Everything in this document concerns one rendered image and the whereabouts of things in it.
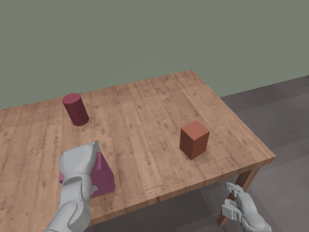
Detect robot left forearm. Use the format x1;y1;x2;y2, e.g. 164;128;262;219
44;173;92;232

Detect sponge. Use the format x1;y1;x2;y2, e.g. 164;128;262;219
59;152;115;198

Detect robot left hand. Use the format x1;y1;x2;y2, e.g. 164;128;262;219
59;141;101;194

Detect robot right forearm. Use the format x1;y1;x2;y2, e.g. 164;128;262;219
241;212;272;232

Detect table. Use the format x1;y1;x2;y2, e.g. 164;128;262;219
0;70;276;232

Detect robot right hand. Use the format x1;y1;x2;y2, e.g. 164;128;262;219
221;182;258;225

